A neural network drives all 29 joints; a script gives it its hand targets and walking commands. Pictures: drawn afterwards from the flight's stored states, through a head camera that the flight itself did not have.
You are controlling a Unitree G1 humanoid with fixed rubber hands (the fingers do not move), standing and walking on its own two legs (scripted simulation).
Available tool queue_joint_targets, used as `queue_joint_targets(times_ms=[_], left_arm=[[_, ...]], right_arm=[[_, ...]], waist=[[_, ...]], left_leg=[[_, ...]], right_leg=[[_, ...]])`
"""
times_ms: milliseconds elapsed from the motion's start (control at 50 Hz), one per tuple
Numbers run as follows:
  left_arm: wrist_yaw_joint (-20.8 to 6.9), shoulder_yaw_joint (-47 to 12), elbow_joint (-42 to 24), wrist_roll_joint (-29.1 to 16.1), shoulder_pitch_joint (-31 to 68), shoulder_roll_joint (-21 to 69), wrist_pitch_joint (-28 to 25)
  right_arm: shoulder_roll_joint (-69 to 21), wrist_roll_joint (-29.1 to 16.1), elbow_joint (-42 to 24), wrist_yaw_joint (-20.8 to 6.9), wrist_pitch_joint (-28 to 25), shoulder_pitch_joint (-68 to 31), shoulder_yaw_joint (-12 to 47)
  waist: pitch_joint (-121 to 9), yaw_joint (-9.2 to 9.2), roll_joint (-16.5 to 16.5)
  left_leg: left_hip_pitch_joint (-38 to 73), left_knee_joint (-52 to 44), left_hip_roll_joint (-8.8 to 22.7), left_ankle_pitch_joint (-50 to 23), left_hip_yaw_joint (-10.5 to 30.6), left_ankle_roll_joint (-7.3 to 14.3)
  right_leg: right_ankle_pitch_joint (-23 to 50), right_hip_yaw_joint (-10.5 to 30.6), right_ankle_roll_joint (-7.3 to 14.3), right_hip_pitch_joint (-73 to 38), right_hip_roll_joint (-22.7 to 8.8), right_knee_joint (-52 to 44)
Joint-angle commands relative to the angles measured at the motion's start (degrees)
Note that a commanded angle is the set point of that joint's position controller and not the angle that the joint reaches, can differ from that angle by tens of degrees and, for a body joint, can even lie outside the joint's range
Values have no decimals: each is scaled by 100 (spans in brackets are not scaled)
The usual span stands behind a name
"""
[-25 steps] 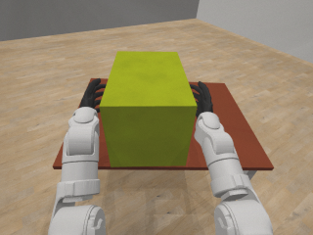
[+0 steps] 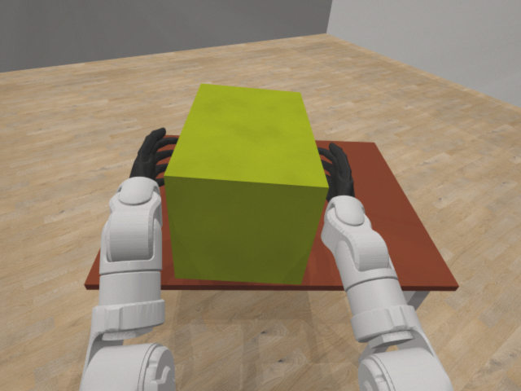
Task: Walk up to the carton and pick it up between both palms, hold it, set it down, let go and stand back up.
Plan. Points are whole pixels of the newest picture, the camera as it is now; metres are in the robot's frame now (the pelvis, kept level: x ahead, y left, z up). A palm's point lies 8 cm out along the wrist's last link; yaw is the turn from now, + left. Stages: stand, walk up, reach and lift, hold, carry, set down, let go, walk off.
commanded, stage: hold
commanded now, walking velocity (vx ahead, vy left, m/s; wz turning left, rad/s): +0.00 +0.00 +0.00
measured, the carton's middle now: (245, 173) +0.42 +0.02 +0.14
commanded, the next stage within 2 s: set down in 0.24 s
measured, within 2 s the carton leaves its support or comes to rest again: neither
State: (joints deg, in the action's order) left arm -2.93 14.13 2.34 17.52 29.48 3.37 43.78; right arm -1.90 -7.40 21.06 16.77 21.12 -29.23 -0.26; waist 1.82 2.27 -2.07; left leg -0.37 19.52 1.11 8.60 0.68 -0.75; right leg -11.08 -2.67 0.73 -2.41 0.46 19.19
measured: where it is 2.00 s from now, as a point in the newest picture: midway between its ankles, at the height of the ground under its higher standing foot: outside the picture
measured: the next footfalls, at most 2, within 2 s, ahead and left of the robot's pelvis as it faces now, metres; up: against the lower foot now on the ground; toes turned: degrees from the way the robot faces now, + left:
none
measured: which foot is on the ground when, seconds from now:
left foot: down 0.00-1.00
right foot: down 0.00-1.00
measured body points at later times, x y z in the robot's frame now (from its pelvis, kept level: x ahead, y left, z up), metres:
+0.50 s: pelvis -0.01 +0.00 +0.00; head -0.05 +0.01 +0.45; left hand +0.35 +0.15 +0.17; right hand +0.36 -0.14 +0.17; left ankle +0.04 +0.13 -0.75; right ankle +0.01 -0.11 -0.75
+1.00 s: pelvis +0.02 -0.01 +0.00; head +0.03 +0.00 +0.45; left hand +0.38 +0.14 +0.11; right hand +0.39 -0.15 +0.11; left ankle +0.04 +0.13 -0.75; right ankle +0.01 -0.11 -0.75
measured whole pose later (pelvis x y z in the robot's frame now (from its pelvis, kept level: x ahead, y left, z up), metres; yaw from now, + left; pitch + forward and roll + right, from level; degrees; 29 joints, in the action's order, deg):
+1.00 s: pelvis +0.02 -0.01 +0.00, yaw +0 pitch -6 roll +0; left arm -2.1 14.1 7.3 17.9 22.5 5.8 26.4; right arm -2.7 -4.6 26.7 11.8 0.5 -26.2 -2.3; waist 6.9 2.3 -2.4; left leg -1.5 15.9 1.1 7.8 0.6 -1.2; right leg -11.4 -2.7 1.1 -0.4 0.5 17.5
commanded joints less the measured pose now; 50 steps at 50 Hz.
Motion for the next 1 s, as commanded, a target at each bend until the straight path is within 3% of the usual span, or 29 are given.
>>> queue_joint_targets(times_ms=[0, 60, 80, 140, 160, 180, 220, 240, 260, 280, 300, 340, 420, 440, 500, 540, 580, 600, 620, 640, 720, 760, 820, 860, 900, 940, 980], left_arm=[[-755, -2827, -628, -621, 4107, 3108, -372], [-758, -2727, -310, -588, 4441, 3221, -450], [-751, -2584, -184, -544, 4584, 3156, -460], [-747, -2422, 152, -482, 4758, 3144, -541], [-734, -2457, -38, -526, 4741, 3178, -589], [-712, -2342, 205, -446, 4789, 3126, -578], [-704, -2414, 88, -517, 4962, 3070, -646], [-760, -2042, 577, -476, 4528, 3039, -719], [-778, -1948, 457, -403, 4518, 2996, -835], [-757, -1935, 372, -408, 4547, 2942, -927], [-768, -1987, 363, -427, 4592, 2933, -989], [-723, -2023, 81, -501, 4725, 2836, -1184], [-571, -2385, -276, -549, 4458, 3039, -1559], [-550, -2434, -313, -513, 4482, 3023, -1633], [-566, -2128, 89, -246, 3765, 2936, -1701], [-627, -2083, 306, -160, 3723, 2834, -1818], [-650, -1826, 352, 1, 3393, 2721, -1799], [-692, -1703, 532, 87, 3157, 2697, -1755], [-723, -1635, 521, 121, 2889, 2623, -1766], [-751, -1598, 576, 131, 2854, 2584, -1773], [-759, -1557, 119, 196, 2570, 2546, -1866], [-722, -1920, -133, 20, 2665, 2660, -1972], [-590, -2365, -529, -229, 2810, 2814, -2224], [-458, -2904, -1016, -527, 3319, 3006, -2484], [-336, -3254, -1059, -711, 3193, 3197, -2634], [-204, -3458, -1236, -858, 3355, 3303, -2848], [-109, -3464, -850, -782, 3144, 3280, -2954]], right_arm=[[-2929, -633, -1798, -861, -546, -5401, 2059], [-3039, -440, -1529, -979, -674, -5714, 1822], [-3063, -450, -1494, -1026, -732, -5957, 1824], [-3004, -163, -1005, -1150, -787, -5994, 1514], [-3086, -160, -1025, -1194, -847, -5922, 1510], [-3079, -181, -1106, -1234, -896, -6213, 1481], [-3013, -16, -781, -1266, -928, -6030, 1312], [-3056, 223, -871, -1258, -1011, -5480, 1032], [-3040, 339, -857, -1296, -1099, -5230, 1020], [-3097, 304, -853, -1332, -1190, -5410, 1093], [-3048, 391, -725, -1333, -1256, -5380, 1014], [-3304, 343, -883, -1364, -1371, -5408, 1386], [-3362, 367, -1068, -1415, -1774, -5182, 1713], [-3274, 414, -1004, -1386, -1823, -5195, 1618], [-3168, 524, -791, -1426, -2026, -4920, 1590], [-2960, 829, -629, -1411, -2133, -4610, 1272], [-2843, 772, -531, -1444, -2232, -4435, 1377], [-2807, 817, -338, -1443, -2224, -4255, 1280], [-2765, 801, -425, -1443, -2269, -4220, 1420], [-2647, 833, -306, -1448, -2260, -4185, 1344], [-2714, 601, -811, -1373, -2501, -4168, 1890], [-2826, 485, -997, -1316, -2589, -4133, 2137], [-2986, 341, -1289, -1281, -2776, -4191, 2580], [-3182, 233, -1519, -1256, -2910, -4294, 2916], [-3253, 156, -1715, -1243, -3006, -4359, 3045], [-3323, 236, -1755, -1227, -3055, -4105, 3059], [-3216, 256, -1647, -1267, -3058, -4041, 2901]], waist=[[-1697, 287, 173], [-1692, 256, 39], [-1538, 142, 30], [-1376, 254, -19], [-1640, 182, 13], [-1591, 91, 8], [-1582, 233, -31], [-1210, 242, -61], [-1409, 203, -147], [-1578, 43, -222], [-1805, 159, -92], [-2156, -70, -222], [-2734, -168, -26], [-2757, -79, 94], [-2436, -282, 16], [-2190, -49, -41], [-2011, -293, 0], [-1801, -254, -88], [-1816, -372, -104], [-1728, -377, -135], [-2269, -549, -162], [-2611, -400, -116], [-3197, -429, -52], [-3620, -386, 138], [-3724, -306, 244], [-4114, -132, 243], [-3969, -207, 347]], left_leg=[[820, -244, -241, -1031, -182, -12], [502, -412, -204, -403, -204, 101], [300, -474, -235, -107, -243, 132], [82, -682, -207, 528, -266, 178], [82, -675, -181, 386, -297, 209], [71, -698, -179, 603, -304, 226], [-40, -735, -187, 741, -291, 243], [-61, -734, -220, 1026, -479, 311], [92, -758, -213, 876, -453, 309], [87, -727, -220, 702, -461, 323], [269, -670, -217, 571, -473, 276], [446, -539, -230, 89, -481, 305], [898, -335, -198, -933, -479, 121], [955, -323, -175, -968, -460, 70], [977, -330, -158, -1119, -456, 85], [1022, -381, -89, -1013, -455, 48], [853, -423, -115, -1006, -514, 92], [757, -477, -138, -864, -523, 137], [826, -494, -151, -1061, -531, 151], [884, -519, -117, -1013, -517, 153], [915, -384, -187, -1597, -482, 100], [1052, -215, -199, -2117, -429, -33], [1017, -56, -241, -2517, -383, -105], [917, 61, -250, -2751, -304, -179], [1068, 240, -198, -3216, -204, -258], [1203, 389, -176, -3368, -194, -284], [1240, 335, -161, -3135, -180, -298]], right_leg=[[780, -263, -296, 98, 306, -536], [314, -266, -255, 157, 253, -532], [-8, -276, -270, 237, 229, -531], [-470, -284, -249, 306, 202, -583], [-339, -302, -227, 220, 219, -490], [-556, -283, -233, 299, 204, -530], [-569, -308, -238, 249, 160, -508], [-640, -164, -341, 80, 114, -700], [-607, -166, -392, 3, 113, -666], [-449, -176, -415, -16, 86, -649], [-391, -200, -410, 3, 81, -643], [-16, -150, -469, -53, 65, -612], [863, -317, -415, -120, 152, -494], [792, -318, -393, -145, 172, -517], [869, -351, -387, -118, 128, -574], [671, -482, -350, -18, 146, -599], [879, -403, -369, -165, 69, -588], [770, -390, -387, -127, 47, -628], [991, -411, -412, -229, 33, -631], [946, -443, -449, -167, 37, -655], [2582, -418, -547, -745, -40, -431], [3509, -435, -521, -1056, 6, -271], [4324, -400, -542, -1299, -8, -160], [4486, -383, -519, -1322, 7, -39], [4542, -414, -467, -1068, 105, -12], [4454, -410, -415, -836, 155, -7], [3925, -377, -365, -693, 177, -157]])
